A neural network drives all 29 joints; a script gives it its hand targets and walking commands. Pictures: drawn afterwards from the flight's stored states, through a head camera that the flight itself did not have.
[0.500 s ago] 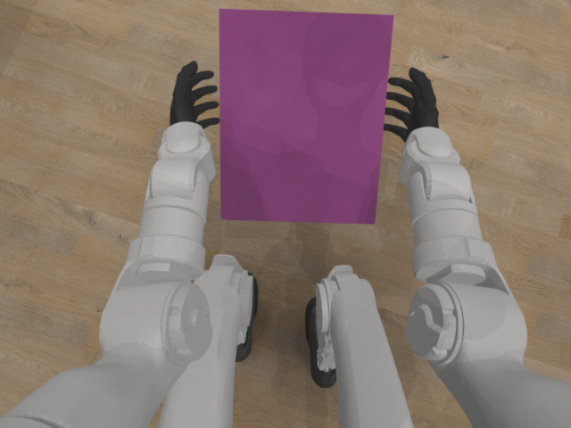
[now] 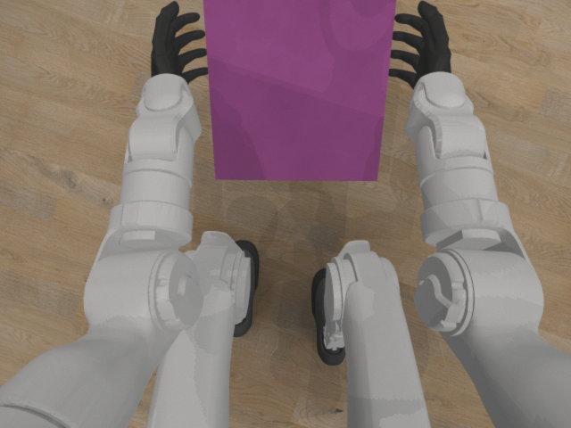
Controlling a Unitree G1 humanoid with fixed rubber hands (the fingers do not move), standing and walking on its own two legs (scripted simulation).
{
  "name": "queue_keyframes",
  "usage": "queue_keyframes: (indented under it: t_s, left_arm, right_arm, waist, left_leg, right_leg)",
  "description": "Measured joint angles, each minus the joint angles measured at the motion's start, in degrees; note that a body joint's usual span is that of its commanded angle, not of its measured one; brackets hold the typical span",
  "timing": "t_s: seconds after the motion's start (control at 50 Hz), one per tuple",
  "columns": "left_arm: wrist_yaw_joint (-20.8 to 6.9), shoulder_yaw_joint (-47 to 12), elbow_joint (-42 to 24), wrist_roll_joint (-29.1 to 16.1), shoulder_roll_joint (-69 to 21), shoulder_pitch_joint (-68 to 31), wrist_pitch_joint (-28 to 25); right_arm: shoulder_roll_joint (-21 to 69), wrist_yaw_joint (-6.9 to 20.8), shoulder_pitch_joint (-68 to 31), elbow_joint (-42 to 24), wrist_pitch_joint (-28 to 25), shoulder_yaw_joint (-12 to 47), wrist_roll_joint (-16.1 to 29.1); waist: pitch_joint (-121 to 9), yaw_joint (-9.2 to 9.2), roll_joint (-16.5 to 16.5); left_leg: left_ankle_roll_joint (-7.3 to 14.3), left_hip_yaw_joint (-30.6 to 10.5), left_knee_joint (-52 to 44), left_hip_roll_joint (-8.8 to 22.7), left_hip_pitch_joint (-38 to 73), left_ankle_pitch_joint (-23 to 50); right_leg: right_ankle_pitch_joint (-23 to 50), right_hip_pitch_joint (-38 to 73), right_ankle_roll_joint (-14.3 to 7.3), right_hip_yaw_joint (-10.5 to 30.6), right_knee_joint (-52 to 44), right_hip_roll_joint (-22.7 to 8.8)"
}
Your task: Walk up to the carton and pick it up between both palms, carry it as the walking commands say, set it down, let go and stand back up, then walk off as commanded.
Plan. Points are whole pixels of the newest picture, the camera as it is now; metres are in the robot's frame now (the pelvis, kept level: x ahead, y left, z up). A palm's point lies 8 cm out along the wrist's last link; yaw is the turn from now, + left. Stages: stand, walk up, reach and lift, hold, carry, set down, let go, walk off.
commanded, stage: set down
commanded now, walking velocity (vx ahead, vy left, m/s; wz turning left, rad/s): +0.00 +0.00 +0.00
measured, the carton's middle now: (296, 73) +0.55 +0.01 -0.21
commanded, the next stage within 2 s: none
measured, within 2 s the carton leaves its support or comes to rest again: rests again in 1.86 s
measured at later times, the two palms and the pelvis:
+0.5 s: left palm (188, 76) +0.54 +0.16 -0.19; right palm (404, 82) +0.54 -0.15 -0.20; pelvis +0.00 +0.01 -0.05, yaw +0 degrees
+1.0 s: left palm (191, 72) +0.56 +0.17 -0.23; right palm (397, 79) +0.56 -0.15 -0.24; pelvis +0.00 +0.00 -0.08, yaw +0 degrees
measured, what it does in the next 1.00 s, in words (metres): lowers itself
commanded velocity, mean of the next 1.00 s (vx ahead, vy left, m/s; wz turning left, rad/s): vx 0.00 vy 0.00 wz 0.00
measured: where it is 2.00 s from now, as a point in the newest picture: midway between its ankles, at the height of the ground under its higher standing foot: (284, 317)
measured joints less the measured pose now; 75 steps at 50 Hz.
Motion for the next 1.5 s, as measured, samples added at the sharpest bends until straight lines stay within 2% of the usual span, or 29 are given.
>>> queue_keyframes:
  t_s: [0.3,0.44,0.58,0.66,0.9,1.22,1.5]
  left_arm:
    - [1.27,-2.61,2.56,-3.73,3.13,-5.17,-1.28]
    - [1.43,-4.46,7.30,-5.65,5.61,-9.49,-1.86]
    - [0.48,-5.26,12.07,-7.03,7.91,-13.84,-3.00]
    - [0.57,-5.28,13.84,-8.23,10.02,-15.68,-3.47]
    - [-1.86,-4.08,17.10,-10.20,12.20,-17.89,-5.84]
    - [-4.37,-1.90,18.06,-9.27,12.46,-19.30,-7.18]
    - [-5.77,-0.48,18.15,-8.44,12.47,-19.35,-8.17]
  right_arm:
    - [-4.15,0.50,-6.16,3.56,-1.55,3.28,3.90]
    - [-6.25,0.83,-8.52,6.34,-2.46,5.27,5.41]
    - [-8.11,1.58,-11.42,9.14,-3.27,6.89,6.28]
    - [-8.42,2.81,-13.58,9.40,-3.64,8.05,7.91]
    - [-8.39,4.59,-17.11,11.47,-4.30,6.67,6.04]
    - [-8.17,6.85,-17.99,10.88,-5.17,2.99,2.90]
    - [-7.43,7.60,-17.36,9.40,-6.06,1.28,1.45]
  waist:
    - [6.99,-0.27,-0.28]
    - [9.63,0.33,0.46]
    - [12.91,0.60,1.17]
    - [15.35,0.41,1.52]
    - [19.48,-0.20,1.79]
    - [21.72,-0.42,2.21]
    - [21.86,-0.48,2.38]
  left_leg:
    - [0.56,0.94,6.47,0.33,-4.29,-0.87]
    - [0.76,1.27,9.16,0.23,-5.49,-1.43]
    - [0.68,1.36,11.50,0.13,-6.69,-1.67]
    - [0.67,1.42,13.10,0.45,-6.87,-1.98]
    - [0.76,2.23,16.16,0.79,-5.74,-3.23]
    - [1.15,2.81,16.86,0.71,-4.97,-3.77]
    - [1.06,2.92,17.50,0.68,-4.99,-5.16]
  right_leg:
    - [-1.36,-4.08,0.41,0.17,6.76,0.14]
    - [-2.35,-5.02,0.46,0.15,9.62,-0.02]
    - [-2.93,-6.05,0.26,-0.09,12.16,-0.18]
    - [-3.16,-6.31,0.14,-0.23,13.74,0.07]
    - [-4.67,-5.28,-0.20,0.08,17.28,0.16]
    - [-5.59,-4.29,0.01,0.55,18.14,0.03]
    - [-7.06,-4.16,-0.20,0.60,18.76,0.04]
